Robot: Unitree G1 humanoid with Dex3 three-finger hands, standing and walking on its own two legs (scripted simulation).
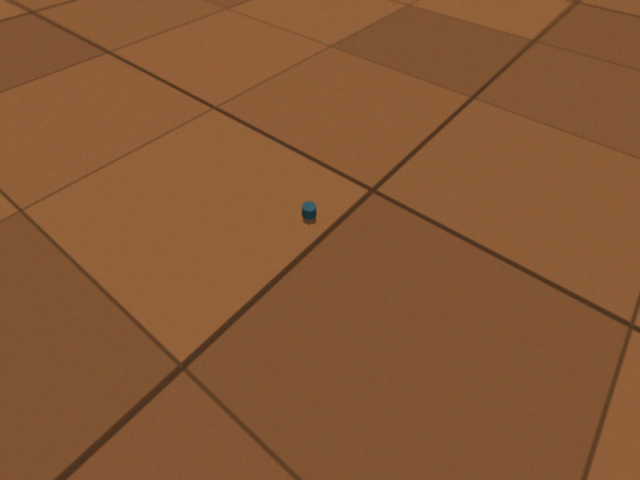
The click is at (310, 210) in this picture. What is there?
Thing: low tin
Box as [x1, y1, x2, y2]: [302, 201, 315, 219]
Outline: 308,201 303,203 302,205 302,215 303,217 310,219 315,216 315,204
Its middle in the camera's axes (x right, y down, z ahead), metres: -0.04 -0.12 +1.73
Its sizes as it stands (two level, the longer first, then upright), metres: 0.063 0.063 0.052
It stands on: the floor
